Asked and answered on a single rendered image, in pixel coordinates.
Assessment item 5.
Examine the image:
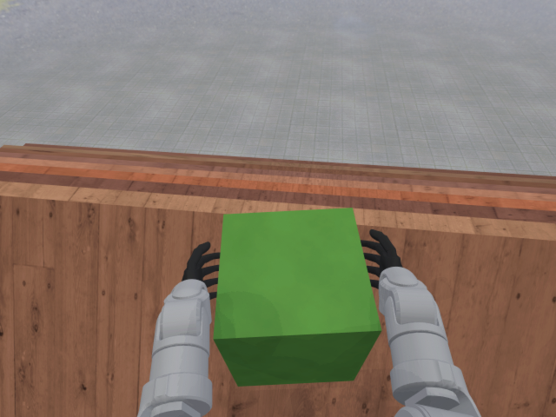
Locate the robot right hand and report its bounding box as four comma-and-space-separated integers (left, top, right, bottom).
361, 229, 403, 289

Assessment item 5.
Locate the right robot forearm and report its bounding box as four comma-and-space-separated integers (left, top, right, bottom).
379, 267, 481, 417

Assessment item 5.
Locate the robot left hand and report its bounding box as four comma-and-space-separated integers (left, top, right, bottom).
182, 242, 220, 300

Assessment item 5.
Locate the carton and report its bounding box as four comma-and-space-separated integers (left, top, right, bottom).
213, 208, 382, 387

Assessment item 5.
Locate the left robot forearm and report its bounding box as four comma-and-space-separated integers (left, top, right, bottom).
137, 279, 212, 417

